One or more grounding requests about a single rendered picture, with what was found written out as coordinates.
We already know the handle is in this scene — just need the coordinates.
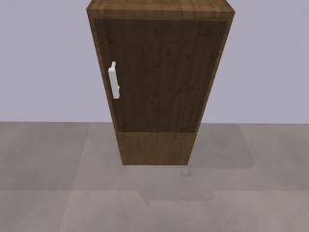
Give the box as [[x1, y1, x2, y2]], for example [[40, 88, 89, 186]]
[[108, 62, 120, 99]]

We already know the cupboard door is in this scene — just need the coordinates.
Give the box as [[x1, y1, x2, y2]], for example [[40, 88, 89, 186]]
[[93, 16, 228, 133]]

